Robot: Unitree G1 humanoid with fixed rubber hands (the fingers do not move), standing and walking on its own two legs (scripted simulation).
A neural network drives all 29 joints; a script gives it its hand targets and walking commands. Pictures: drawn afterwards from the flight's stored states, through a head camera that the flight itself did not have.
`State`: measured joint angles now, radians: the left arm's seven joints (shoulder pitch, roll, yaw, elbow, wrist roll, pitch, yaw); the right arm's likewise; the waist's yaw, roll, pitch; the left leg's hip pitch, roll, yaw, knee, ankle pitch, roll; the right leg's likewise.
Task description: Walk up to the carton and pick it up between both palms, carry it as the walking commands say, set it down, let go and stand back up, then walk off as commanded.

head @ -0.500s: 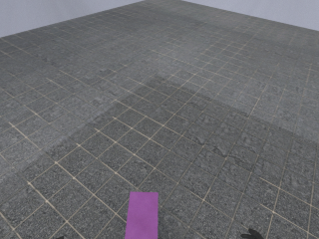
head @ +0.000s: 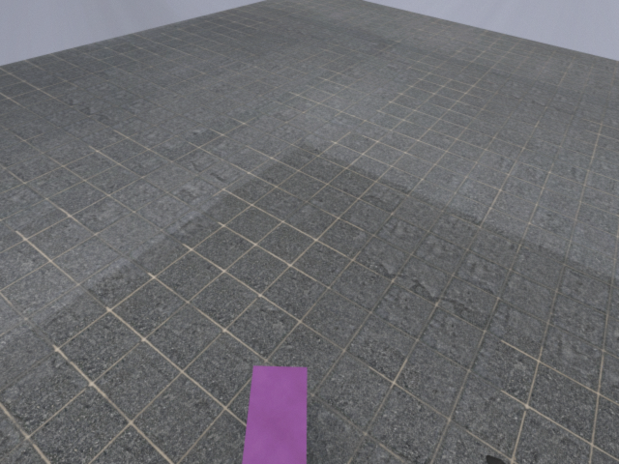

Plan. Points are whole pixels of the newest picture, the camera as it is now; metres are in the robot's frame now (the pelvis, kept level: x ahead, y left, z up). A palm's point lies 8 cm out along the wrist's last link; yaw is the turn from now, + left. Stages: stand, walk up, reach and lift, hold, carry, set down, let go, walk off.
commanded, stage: stand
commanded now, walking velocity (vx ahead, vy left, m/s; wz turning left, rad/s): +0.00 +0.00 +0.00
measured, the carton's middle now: (277, 425) +0.41 +0.07 -0.68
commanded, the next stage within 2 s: walk off in 0.46 s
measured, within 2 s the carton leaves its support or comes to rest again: neither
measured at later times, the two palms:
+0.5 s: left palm out of the picture +0.06 +0.30 -0.12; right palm out of the picture +0.08 -0.26 -0.10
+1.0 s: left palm out of the picture -0.01 +0.25 -0.12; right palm out of the picture +0.06 -0.28 -0.13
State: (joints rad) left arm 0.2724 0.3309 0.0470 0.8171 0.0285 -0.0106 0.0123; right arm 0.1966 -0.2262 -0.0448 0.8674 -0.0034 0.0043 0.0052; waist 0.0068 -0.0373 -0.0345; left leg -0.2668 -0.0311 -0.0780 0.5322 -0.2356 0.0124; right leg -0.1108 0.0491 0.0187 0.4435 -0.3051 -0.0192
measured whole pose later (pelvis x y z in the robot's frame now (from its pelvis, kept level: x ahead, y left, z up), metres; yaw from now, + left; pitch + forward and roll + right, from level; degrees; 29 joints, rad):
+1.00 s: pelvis -0.02 -0.03 +0.00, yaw +0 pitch -4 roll +0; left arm 0.33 0.27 0.05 0.93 0.03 0.06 0.01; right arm 0.20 -0.24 -0.04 0.94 0.00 0.05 -0.02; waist 0.00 0.04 0.07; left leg -0.25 -0.02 -0.09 0.53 -0.22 0.00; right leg -0.12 0.06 0.01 0.50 -0.32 -0.04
